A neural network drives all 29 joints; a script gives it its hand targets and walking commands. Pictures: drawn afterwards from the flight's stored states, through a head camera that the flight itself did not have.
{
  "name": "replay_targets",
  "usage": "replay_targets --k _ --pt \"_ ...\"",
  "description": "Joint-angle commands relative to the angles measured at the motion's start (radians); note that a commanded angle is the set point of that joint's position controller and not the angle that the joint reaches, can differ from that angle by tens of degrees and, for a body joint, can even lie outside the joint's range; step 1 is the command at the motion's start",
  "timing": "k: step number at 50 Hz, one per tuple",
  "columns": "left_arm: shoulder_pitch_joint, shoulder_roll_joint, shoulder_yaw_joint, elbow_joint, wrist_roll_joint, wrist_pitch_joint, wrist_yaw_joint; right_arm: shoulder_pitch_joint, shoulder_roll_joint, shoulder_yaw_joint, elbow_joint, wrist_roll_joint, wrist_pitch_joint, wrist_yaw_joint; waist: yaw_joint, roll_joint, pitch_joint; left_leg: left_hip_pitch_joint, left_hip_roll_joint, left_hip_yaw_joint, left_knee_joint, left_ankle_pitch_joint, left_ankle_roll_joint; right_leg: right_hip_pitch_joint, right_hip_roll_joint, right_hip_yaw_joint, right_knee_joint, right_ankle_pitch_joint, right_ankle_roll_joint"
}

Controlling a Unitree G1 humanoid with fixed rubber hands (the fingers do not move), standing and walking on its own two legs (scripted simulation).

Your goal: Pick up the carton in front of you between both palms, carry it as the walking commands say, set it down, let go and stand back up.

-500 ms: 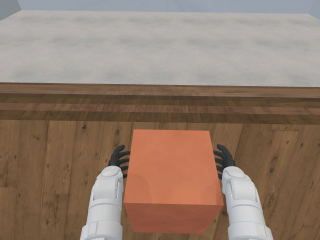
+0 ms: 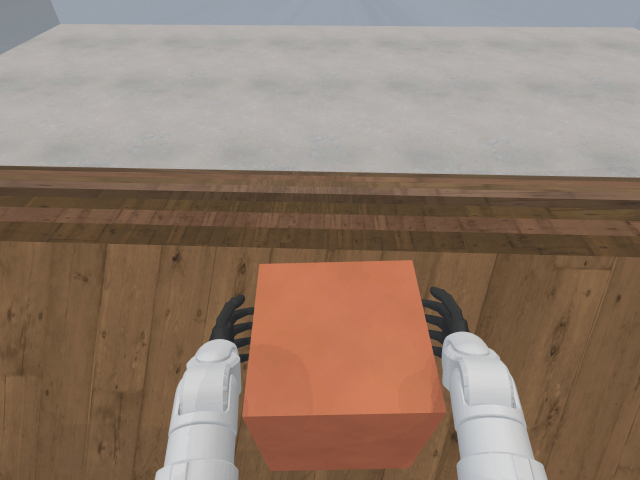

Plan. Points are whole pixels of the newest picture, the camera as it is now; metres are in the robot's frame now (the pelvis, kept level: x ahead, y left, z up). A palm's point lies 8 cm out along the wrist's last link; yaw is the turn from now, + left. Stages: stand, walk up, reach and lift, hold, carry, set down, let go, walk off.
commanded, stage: reach and lift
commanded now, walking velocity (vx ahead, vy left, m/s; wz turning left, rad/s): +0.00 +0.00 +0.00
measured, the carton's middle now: (337, 370) +0.30 +0.00 -0.04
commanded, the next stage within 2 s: hold in 0.12 s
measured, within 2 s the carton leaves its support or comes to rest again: neither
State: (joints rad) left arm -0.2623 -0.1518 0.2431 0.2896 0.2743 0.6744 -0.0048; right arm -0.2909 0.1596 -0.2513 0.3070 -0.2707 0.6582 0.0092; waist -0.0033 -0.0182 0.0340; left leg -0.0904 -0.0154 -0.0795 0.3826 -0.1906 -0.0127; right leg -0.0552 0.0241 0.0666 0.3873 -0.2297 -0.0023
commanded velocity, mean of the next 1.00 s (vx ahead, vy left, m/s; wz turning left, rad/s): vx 0.00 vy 0.00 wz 0.00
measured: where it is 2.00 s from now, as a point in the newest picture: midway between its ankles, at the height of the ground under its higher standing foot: outside the picture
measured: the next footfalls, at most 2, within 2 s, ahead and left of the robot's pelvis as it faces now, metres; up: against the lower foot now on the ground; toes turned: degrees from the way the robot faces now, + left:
none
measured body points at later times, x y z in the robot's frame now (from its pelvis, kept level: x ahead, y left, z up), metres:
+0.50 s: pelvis -0.03 +0.01 +0.00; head -0.08 +0.02 +0.44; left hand +0.29 +0.15 +0.05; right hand +0.28 -0.15 +0.06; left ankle +0.02 +0.13 -0.74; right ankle +0.00 -0.12 -0.74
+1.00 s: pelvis -0.01 +0.00 +0.00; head -0.05 +0.00 +0.45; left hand +0.29 +0.15 +0.04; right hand +0.30 -0.15 +0.05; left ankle +0.02 +0.13 -0.74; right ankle +0.00 -0.12 -0.74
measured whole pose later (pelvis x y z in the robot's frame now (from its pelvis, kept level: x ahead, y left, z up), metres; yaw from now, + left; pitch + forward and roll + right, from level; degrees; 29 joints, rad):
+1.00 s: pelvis -0.01 +0.00 +0.00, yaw -1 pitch -8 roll +0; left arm -0.30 -0.16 0.26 0.25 0.29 0.76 -0.01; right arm -0.31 0.16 -0.26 0.26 -0.28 0.73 0.02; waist 0.01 -0.01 0.03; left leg -0.05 -0.01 -0.06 0.37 -0.18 -0.01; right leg -0.03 0.03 0.08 0.39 -0.22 0.00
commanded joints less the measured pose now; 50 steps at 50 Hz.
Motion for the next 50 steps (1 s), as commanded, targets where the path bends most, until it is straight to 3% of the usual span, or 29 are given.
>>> replay_targets --k 1,2,4,5,7,10,11,12,13,14,16,17,19,21,22,24,27,28,29,30,32,33,35,42,43,44,45,49,50 --pt "-0.395 -0.87 -0.574 -0.151 -0.257 -0.033 -0.208 -0.344 0.908 0.566 -0.093 0.261 -0.01 0.191 0.033 0.018 -0.347 0.164 -0.076 -0.011 -0.023 0.483 0.009 0.088 0.061 0.028 -0.038 0.511 0.017" --pt "-0.432 -0.853 -0.566 -0.172 -0.265 -0.033 -0.202 -0.329 0.896 0.522 -0.063 0.236 0.0 0.195 -0.013 -0.001 -0.332 0.158 -0.067 -0.014 -0.007 0.431 0.006 0.058 0.048 0.034 -0.043 0.462 0.007" --pt "-0.378 -0.845 -0.567 -0.189 -0.248 -0.021 -0.201 -0.295 0.908 0.546 -0.078 0.24 0.013 0.202 0.026 -0.026 -0.329 0.135 -0.073 -0.013 -0.041 0.362 0.007 0.09 0.066 0.013 -0.049 0.406 0.023" --pt "-0.412 -0.886 -0.583 -0.147 -0.272 -0.023 -0.205 -0.339 0.893 0.591 -0.146 0.254 -0.005 0.208 0.001 0.01 -0.314 0.112 -0.077 -0.002 -0.038 0.313 0.007 0.083 0.054 0.029 -0.052 0.379 0.01" --pt "-0.354 -0.86 -0.578 -0.152 -0.25 -0.008 -0.206 -0.318 0.92 0.617 -0.125 0.282 0.023 0.209 0.054 0.001 -0.26 0.099 -0.078 0.0 -0.06 0.304 0.028 0.054 0.055 0.047 -0.065 0.38 0.023" --pt "-0.502 -0.859 -0.597 -0.207 -0.262 0.01 -0.214 -0.37 0.917 0.574 -0.114 0.267 0.029 0.203 -0.015 0.034 -0.228 0.106 -0.067 0.008 -0.041 0.136 0.03 -0.04 0.035 0.048 -0.085 0.164 0.003" --pt "-0.455 -0.871 -0.585 -0.188 -0.264 0.023 -0.212 -0.395 0.884 0.597 -0.14 0.246 0.044 0.204 0.024 -0.012 -0.228 0.125 -0.05 -0.002 -0.066 0.138 0.037 -0.031 0.06 0.014 -0.081 0.13 0.012" --pt "-0.476 -0.886 -0.575 -0.153 -0.258 0.038 -0.208 -0.394 0.906 0.586 -0.127 0.268 0.047 0.207 0.009 0.042 -0.194 0.104 -0.061 0.004 -0.05 0.114 0.026 -0.05 0.042 0.035 -0.088 0.129 -0.009" --pt "-0.455 -0.843 -0.522 -0.131 -0.229 0.04 -0.217 -0.447 0.884 0.559 -0.119 0.244 0.061 0.208 0.046 -0.025 -0.141 0.079 -0.052 -0.006 -0.054 0.039 0.045 -0.063 0.05 0.024 -0.08 0.028 0.001" --pt "-0.485 -0.9 -0.562 -0.097 -0.259 0.058 -0.211 -0.431 0.833 0.532 -0.102 0.254 0.056 0.218 -0.032 0.045 -0.173 0.134 -0.059 0.003 -0.058 0.04 0.022 -0.098 0.046 0.022 -0.092 0.021 -0.011" --pt "-0.602 -0.875 -0.525 -0.081 -0.234 0.039 -0.219 -0.552 0.879 0.505 -0.046 0.242 0.047 0.224 0.018 0.034 -0.177 0.073 -0.062 0.02 -0.041 -0.024 0.024 -0.063 0.039 0.028 -0.077 -0.019 -0.015" --pt "-0.628 -0.888 -0.506 -0.036 -0.233 0.038 -0.226 -0.532 0.896 0.44 -0.01 0.206 0.051 0.221 -0.041 -0.015 -0.179 0.111 -0.049 0.014 -0.039 -0.045 0.029 -0.119 0.045 0.032 -0.079 -0.039 -0.008" --pt "-0.606 -0.898 -0.504 0.034 -0.242 0.049 -0.231 -0.577 0.886 0.458 0.016 0.221 0.045 0.228 0.0 0.01 -0.164 0.092 -0.046 0.01 -0.042 -0.089 0.022 -0.115 0.051 0.017 -0.066 -0.091 -0.022" --pt "-0.659 -0.899 -0.499 -0.028 -0.221 0.032 -0.232 -0.566 0.943 0.455 0.039 0.207 0.049 0.24 0.008 -0.011 -0.197 0.079 -0.047 0.009 -0.053 -0.07 0.035 -0.086 0.061 0.008 -0.056 -0.069 0.001" --pt "-0.658 -0.933 -0.454 -0.017 -0.202 0.042 -0.229 -0.599 0.907 0.436 0.046 0.189 0.051 0.244 0.005 0.077 -0.19 0.041 -0.062 0.021 -0.042 -0.076 0.014 -0.074 0.038 0.032 -0.063 -0.055 -0.02" --pt "-0.708 -0.915 -0.487 -0.045 -0.221 0.028 -0.224 -0.583 0.924 0.444 0.098 0.169 0.055 0.257 -0.005 -0.018 -0.199 0.091 -0.062 0.014 -0.054 -0.045 0.011 -0.1 0.055 0.009 -0.064 -0.037 -0.005" --pt "-0.722 -0.921 -0.462 0.003 -0.213 0.04 -0.217 -0.631 0.898 0.444 0.081 0.192 0.036 0.254 0.025 0.049 -0.195 0.113 -0.056 0.011 -0.055 -0.079 0.012 -0.088 0.05 0.002 -0.04 -0.052 -0.02" --pt "-0.641 -0.93 -0.428 0.098 -0.205 0.055 -0.223 -0.574 0.861 0.4 0.085 0.186 0.048 0.246 -0.028 0.066 -0.162 0.105 -0.051 0.014 -0.059 -0.079 0.006 -0.073 0.065 0.005 -0.06 -0.065 -0.016" --pt "-0.626 -0.923 -0.405 0.058 -0.191 0.046 -0.218 -0.606 0.828 0.414 0.109 0.184 0.049 0.254 0.048 0.022 -0.12 0.097 -0.052 0.002 -0.058 -0.059 0.015 -0.121 0.056 0.003 -0.067 -0.084 -0.016" --pt "-0.645 -0.926 -0.443 0.056 -0.202 0.047 -0.222 -0.575 0.886 0.42 0.075 0.197 0.046 0.254 -0.03 0.035 -0.148 0.101 -0.05 0.01 -0.05 -0.061 0.009 -0.098 0.046 0.025 -0.071 -0.041 -0.018" --pt "-0.654 -0.932 -0.489 -0.021 -0.228 0.047 -0.217 -0.567 0.894 0.429 0.073 0.19 0.049 0.258 0.013 0.004 -0.172 0.088 -0.035 -0.011 -0.059 0.005 0.015 -0.062 0.066 -0.001 -0.037 0.011 -0.013" --pt "-0.694 -0.929 -0.469 0.02 -0.252 0.052 -0.226 -0.559 0.858 0.419 0.062 0.181 0.047 0.256 -0.053 0.014 -0.204 0.129 -0.04 0.008 -0.056 -0.024 -0.005 -0.063 0.068 0.002 -0.059 -0.031 -0.025" --pt "-0.648 -0.951 -0.479 0.019 -0.218 0.048 -0.212 -0.621 0.86 0.453 0.021 0.21 0.03 0.252 0.011 0.048 -0.199 0.108 -0.037 -0.008 -0.055 0.063 0.009 -0.05 0.06 0.018 -0.033 0.067 -0.03" --pt "-0.593 -0.91 -0.478 -0.047 -0.242 0.043 -0.217 -0.568 0.87 0.511 -0.031 0.221 0.049 0.245 0.013 -0.022 -0.219 0.156 -0.04 -0.008 -0.058 0.089 0.018 -0.057 0.055 0.006 -0.058 0.07 -0.011" --pt "-0.581 -0.903 -0.494 -0.064 -0.219 0.051 -0.22 -0.554 0.923 0.535 -0.061 0.262 0.048 0.235 0.017 0.052 -0.234 0.122 -0.061 0.012 -0.041 0.094 0.017 -0.032 0.041 0.033 -0.063 0.106 0.002" --pt "-0.547 -0.924 -0.508 -0.088 -0.221 0.05 -0.215 -0.537 0.894 0.532 -0.044 0.233 0.055 0.235 0.053 0.017 -0.249 0.145 -0.043 -0.002 -0.049 0.14 0.018 0.004 0.064 0.016 -0.051 0.12 0.0" --pt "-0.544 -0.888 -0.483 -0.056 -0.225 0.054 -0.213 -0.477 0.893 0.5 -0.01 0.22 0.072 0.225 0.015 -0.018 -0.222 0.149 -0.056 0.015 -0.04 0.145 0.012 -0.004 0.055 0.027 -0.073 0.136 0.005" --pt "-0.466 -0.904 -0.521 -0.111 -0.252 0.055 -0.212 -0.429 0.88 0.569 -0.112 0.244 0.068 0.225 0.009 -0.014 -0.262 0.196 -0.077 0.015 -0.043 0.213 0.01 -0.021 0.041 0.032 -0.095 0.226 0.018" --pt "-0.507 -0.88 -0.529 -0.096 -0.258 0.058 -0.219 -0.425 0.882 0.514 -0.077 0.224 0.065 0.213 -0.046 0.007 -0.252 0.179 -0.064 0.007 -0.055 0.209 0.005 -0.002 0.062 0.028 -0.081 0.236 0.009"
